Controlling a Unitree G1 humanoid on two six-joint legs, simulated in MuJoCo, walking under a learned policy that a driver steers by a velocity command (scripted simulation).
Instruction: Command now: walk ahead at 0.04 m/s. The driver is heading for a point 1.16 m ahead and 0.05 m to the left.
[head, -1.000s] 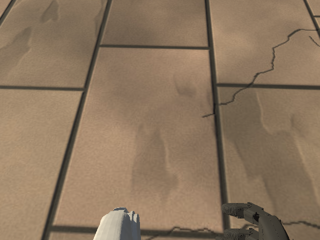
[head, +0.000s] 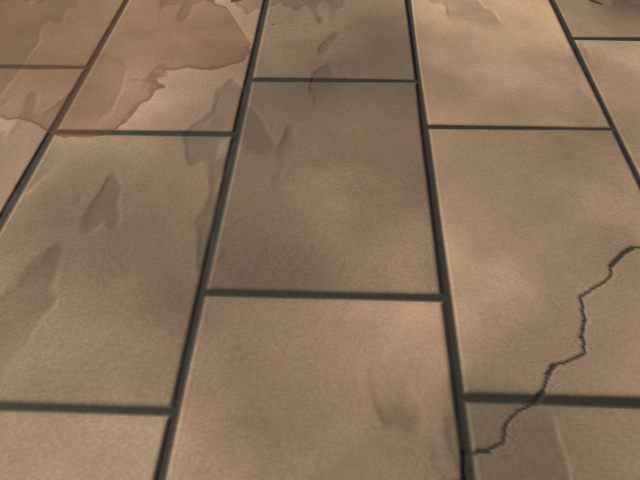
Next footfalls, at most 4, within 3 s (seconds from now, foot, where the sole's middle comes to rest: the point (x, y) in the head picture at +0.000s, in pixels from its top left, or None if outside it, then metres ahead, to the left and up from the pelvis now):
0.02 left None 0.05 0.14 -0.78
1.66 left None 0.51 0.09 -0.78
2.22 right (376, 360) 0.83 -0.08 -0.78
2.76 left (307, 263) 1.14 0.10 -0.78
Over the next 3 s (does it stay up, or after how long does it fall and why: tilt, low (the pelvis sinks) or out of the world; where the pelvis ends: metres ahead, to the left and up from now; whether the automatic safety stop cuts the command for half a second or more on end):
stays up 1.06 0.04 0.00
